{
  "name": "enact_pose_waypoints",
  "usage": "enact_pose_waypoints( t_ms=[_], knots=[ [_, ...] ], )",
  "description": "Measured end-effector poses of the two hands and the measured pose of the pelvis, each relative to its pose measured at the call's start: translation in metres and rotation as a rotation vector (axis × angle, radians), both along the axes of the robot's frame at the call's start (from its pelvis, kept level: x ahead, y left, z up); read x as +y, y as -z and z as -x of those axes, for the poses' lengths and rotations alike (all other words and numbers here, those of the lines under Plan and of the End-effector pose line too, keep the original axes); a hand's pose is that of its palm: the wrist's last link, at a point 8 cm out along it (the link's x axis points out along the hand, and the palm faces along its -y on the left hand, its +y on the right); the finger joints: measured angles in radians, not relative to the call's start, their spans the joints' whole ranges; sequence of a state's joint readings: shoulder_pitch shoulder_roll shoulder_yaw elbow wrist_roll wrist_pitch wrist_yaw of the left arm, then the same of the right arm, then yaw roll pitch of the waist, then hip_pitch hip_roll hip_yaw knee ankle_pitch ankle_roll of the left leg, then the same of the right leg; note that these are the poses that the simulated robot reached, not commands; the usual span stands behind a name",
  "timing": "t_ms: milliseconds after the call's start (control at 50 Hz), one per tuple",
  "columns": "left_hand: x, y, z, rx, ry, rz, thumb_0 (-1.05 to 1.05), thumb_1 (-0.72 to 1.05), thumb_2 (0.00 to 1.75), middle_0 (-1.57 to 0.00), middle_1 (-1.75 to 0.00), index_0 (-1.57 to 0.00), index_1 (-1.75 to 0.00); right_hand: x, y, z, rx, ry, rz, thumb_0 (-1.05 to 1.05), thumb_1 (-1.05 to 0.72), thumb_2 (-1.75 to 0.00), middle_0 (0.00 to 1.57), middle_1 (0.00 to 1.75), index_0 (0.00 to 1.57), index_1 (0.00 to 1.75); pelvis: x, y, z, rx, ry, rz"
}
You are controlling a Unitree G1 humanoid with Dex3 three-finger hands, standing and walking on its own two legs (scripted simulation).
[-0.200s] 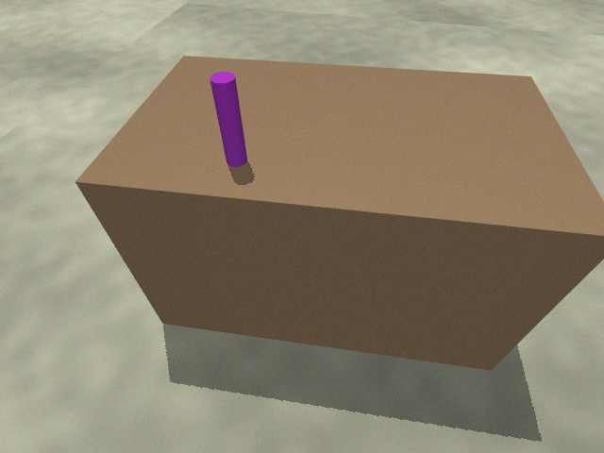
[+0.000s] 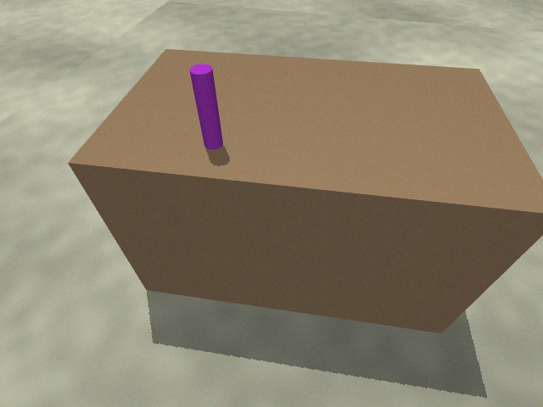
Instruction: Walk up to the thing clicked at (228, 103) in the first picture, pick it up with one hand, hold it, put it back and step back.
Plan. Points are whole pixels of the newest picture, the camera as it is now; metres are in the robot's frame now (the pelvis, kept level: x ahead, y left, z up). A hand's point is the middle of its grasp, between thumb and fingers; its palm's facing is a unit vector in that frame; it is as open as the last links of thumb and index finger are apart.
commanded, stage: stand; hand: left
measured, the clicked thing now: (207, 110) +0.77 +0.17 +0.02
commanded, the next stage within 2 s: walk up in 0.92 s
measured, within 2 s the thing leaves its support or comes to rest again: neither
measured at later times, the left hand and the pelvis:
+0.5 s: hand out of the picture +0.08 +0.25 -0.16, palm faces -0.02 -0.94 -0.34, open 7.4 cm; pelvis +0.01 +0.00 +0.00, yaw +0 degrees
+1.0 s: hand out of the picture +0.08 +0.26 -0.15, palm faces +0.00 -0.94 -0.34, open 7.4 cm; pelvis +0.02 +0.00 +0.00, yaw +0 degrees
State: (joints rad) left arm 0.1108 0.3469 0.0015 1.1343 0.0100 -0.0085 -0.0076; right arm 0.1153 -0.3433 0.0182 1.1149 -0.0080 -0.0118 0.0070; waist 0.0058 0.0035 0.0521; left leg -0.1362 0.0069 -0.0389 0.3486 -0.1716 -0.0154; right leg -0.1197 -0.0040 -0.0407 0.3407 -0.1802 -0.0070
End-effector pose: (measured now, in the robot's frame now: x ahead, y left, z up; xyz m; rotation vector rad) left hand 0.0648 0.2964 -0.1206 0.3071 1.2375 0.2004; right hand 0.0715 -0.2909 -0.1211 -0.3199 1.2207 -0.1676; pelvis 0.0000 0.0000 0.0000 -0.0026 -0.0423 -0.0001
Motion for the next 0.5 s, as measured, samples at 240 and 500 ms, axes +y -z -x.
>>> enact_pose_waypoints(
  t_ms=[240,500],
  knots=[
    [0.0005,0.0005,-0.0007,0.014,-0.004,0.001,0.00,0.90,0.89,-0.20,-0.30,-0.21,-0.30,-0.0005,0.0001,-0.0030,0.012,-0.002,0.004,0.01,-0.91,-0.90,0.20,0.30,0.21,0.30,0.0006,-0.0004,-0.0046,0.005,-0.001,-0.001],
    [0.0008,-0.0011,-0.0087,-0.004,0.001,-0.002,0.00,0.90,0.89,-0.20,-0.30,-0.21,-0.30,-0.0005,-0.0010,-0.0084,0.001,0.001,0.005,0.01,-0.91,-0.90,0.20,0.30,0.21,0.30,0.0008,-0.0007,-0.0072,0.002,-0.002,0.001]
  ],
)
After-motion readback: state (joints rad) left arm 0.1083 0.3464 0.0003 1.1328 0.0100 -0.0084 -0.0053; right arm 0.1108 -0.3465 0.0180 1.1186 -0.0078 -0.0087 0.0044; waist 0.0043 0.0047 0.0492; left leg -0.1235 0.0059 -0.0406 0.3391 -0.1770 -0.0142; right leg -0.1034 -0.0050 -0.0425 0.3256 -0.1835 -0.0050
